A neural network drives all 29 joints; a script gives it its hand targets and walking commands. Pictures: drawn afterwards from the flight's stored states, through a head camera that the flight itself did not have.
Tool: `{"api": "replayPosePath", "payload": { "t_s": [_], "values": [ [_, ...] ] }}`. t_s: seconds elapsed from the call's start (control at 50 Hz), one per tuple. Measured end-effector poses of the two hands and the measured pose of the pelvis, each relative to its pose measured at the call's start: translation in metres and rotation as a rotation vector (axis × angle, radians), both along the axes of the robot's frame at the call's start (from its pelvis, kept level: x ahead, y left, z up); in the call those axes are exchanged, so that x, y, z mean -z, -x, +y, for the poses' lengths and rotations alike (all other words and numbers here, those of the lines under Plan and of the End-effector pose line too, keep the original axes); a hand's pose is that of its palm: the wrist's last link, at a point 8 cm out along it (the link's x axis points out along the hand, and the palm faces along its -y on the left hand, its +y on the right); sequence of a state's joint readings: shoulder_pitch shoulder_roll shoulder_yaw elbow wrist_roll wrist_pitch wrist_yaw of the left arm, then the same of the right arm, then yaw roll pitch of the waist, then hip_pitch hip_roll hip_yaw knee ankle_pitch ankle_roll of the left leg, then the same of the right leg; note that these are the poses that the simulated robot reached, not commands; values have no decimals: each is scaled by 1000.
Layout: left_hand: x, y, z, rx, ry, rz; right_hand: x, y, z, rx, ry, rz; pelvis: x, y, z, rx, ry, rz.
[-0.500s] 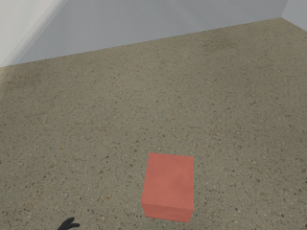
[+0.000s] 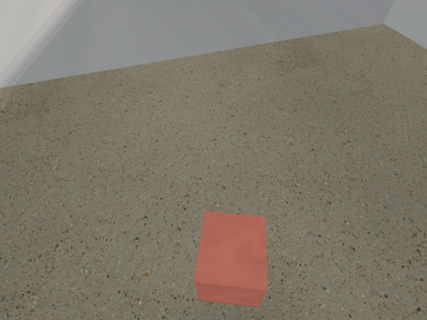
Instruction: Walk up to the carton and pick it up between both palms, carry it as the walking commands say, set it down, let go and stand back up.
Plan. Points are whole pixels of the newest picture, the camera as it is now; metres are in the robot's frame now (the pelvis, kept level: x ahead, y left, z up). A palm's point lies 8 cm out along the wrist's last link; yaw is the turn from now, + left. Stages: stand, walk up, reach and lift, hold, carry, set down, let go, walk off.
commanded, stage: walk up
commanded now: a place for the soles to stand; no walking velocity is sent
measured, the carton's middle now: (232, 259) +0.45 -0.01 -0.64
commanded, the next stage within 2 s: reach and lift in 0.34 s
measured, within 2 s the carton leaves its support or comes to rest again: neither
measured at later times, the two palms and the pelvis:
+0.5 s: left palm out of the picture +0.13 +0.28 -0.12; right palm out of the picture +0.12 -0.26 -0.13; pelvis -0.01 +0.01 -0.02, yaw -3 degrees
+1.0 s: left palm (131, 288) +0.22 +0.24 -0.19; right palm (346, 309) +0.19 -0.25 -0.18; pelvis -0.04 +0.00 -0.07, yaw -1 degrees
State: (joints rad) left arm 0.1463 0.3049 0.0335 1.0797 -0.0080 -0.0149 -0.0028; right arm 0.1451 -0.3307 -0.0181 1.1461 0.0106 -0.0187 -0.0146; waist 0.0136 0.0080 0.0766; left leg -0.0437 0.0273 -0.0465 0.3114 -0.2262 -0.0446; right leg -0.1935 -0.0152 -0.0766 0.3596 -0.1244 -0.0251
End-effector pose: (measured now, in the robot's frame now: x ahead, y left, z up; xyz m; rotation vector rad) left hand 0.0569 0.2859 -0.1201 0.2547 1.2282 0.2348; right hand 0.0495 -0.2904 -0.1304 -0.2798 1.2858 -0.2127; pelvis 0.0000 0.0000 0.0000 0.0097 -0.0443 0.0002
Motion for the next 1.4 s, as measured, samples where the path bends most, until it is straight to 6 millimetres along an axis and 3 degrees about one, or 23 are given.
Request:
{"api": "replayPosePath", "payload": {
  "t_s": [0.36, 0.44, 0.58, 0.68, 0.8, 0.96, 1.08, 1.26, 1.4],
  "values": [
    [-3, -22, 6, 24, -8, -28, 0, -7, 11, 10, -11, -21, -1, -6, 8, 12, 1, 7],
    [0, -45, 1, 44, 23, -52, 0, -40, 21, 19, -52, -99, 10, 4, 9, 33, -4, 39],
    [-4, -108, -21, 104, 24, -121, 2, -104, 43, -65, -83, -169, 22, 10, 9, 29, 4, 74],
    [2, -128, -29, 87, 47, -147, 11, -120, 48, -34, -97, -183, 29, 1, 5, 9, 3, 149],
    [30, -134, -33, 99, 49, -126, 29, -127, 43, 15, -97, -214, 45, 1, 2, 6, -3, 263],
    [61, -153, -47, 136, 84, -212, 49, -136, 36, 22, -71, -277, 68, 28, 3, 14, -8, 399],
    [69, -181, -48, 154, 101, -275, 59, -155, 39, 8, -81, -332, 85, 60, 7, 19, -15, 414],
    [72, -234, -49, 102, 131, -307, 75, -219, 50, 35, -145, -403, 111, 103, 17, 26, -25, 392],
    [87, -284, -64, 114, 147, -354, 85, -267, 58, 54, -165, -462, 126, 115, 20, 23, -31, 462]
  ]
}}
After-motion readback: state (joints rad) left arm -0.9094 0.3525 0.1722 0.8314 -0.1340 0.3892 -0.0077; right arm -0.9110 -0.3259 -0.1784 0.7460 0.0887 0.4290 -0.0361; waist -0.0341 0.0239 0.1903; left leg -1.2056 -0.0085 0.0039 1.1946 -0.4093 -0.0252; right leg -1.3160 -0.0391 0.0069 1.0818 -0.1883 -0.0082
